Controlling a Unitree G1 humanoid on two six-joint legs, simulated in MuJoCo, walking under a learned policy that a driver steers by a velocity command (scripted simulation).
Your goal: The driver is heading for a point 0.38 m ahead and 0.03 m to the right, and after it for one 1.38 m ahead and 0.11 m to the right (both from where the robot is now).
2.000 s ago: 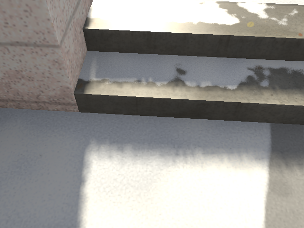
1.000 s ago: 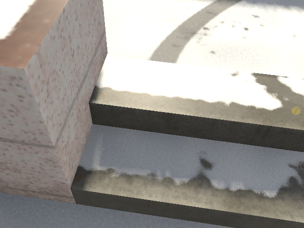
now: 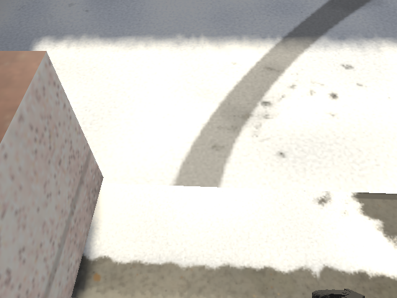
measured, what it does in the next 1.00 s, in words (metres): climbs: right foot 0.15 m higher, then left foot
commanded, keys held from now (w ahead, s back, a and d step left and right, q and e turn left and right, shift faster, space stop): w+q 0.14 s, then w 0.02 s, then w+e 0.54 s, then e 0.30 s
